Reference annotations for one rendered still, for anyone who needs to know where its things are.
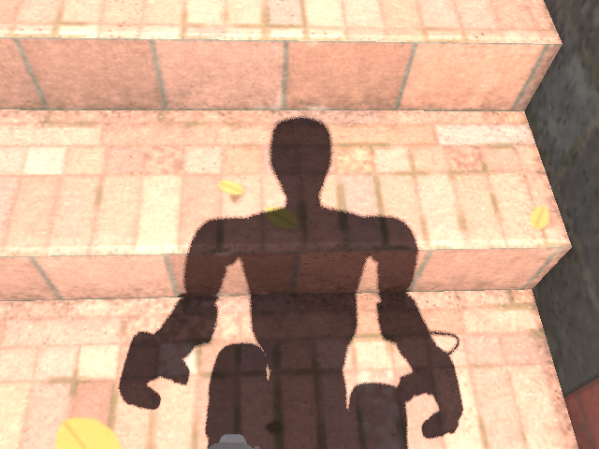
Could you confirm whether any robot left shin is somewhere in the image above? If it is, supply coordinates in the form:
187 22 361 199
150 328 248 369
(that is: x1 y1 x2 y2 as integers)
219 434 247 444

